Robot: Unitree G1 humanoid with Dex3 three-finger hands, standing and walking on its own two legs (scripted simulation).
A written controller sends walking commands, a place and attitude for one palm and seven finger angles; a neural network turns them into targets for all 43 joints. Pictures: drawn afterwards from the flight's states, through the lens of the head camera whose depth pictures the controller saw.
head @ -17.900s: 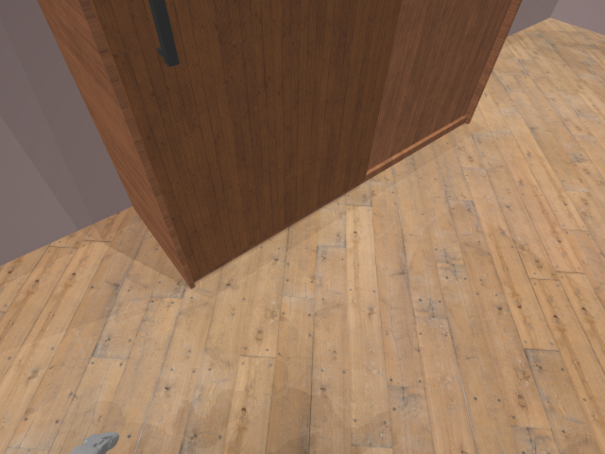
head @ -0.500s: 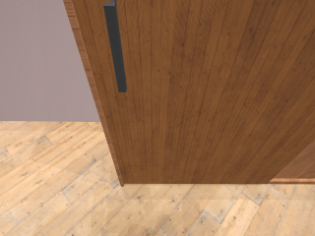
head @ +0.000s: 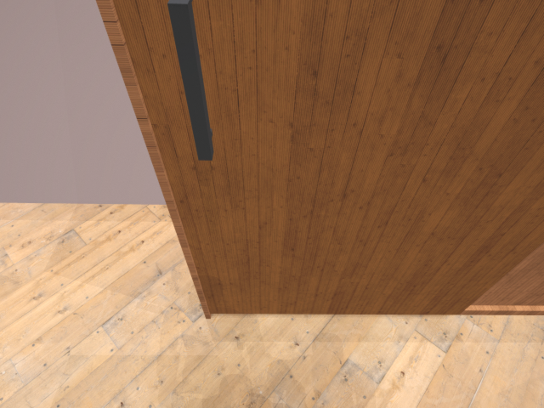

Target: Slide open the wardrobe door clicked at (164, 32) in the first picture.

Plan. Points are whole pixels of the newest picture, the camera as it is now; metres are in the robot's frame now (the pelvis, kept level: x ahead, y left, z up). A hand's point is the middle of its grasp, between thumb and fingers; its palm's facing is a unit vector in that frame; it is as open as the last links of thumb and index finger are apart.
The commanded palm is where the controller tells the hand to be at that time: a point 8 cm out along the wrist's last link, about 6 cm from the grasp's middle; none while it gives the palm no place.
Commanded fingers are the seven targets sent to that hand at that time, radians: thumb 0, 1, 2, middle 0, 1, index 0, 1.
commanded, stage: raise the hand with hooked fingers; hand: left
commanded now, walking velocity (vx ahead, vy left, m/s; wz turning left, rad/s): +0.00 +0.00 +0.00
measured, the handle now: (197, 84) +0.50 +0.15 +0.22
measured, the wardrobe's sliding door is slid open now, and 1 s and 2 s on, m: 0.00 0.00 0.00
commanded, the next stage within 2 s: none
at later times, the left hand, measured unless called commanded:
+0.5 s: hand (119, 387) +0.15 +0.20 +0.02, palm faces +0.34 -0.93 -0.11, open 9.3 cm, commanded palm +0.14 +0.24 +0.04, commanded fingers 0.00 0.25 0.62 -0.25 -0.72 -0.25 -0.72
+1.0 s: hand (98, 273) +0.25 +0.23 +0.11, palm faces +0.11 -0.99 -0.05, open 12.3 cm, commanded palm +0.21 +0.28 +0.14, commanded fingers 0.00 -0.34 0.37 -0.29 -1.10 -0.29 -1.10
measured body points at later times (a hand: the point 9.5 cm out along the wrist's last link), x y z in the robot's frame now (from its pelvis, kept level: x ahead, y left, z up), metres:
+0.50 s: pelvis +0.04 -0.04 -0.04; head +0.06 -0.02 +0.41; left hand +0.12 +0.25 +0.03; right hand +0.30 -0.26 -0.06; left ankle +0.03 +0.09 -0.74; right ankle +0.03 -0.14 -0.74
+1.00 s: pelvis +0.05 -0.02 -0.01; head +0.04 -0.03 +0.44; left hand +0.23 +0.28 +0.12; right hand +0.21 -0.29 -0.08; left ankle +0.03 +0.10 -0.74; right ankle +0.03 -0.14 -0.74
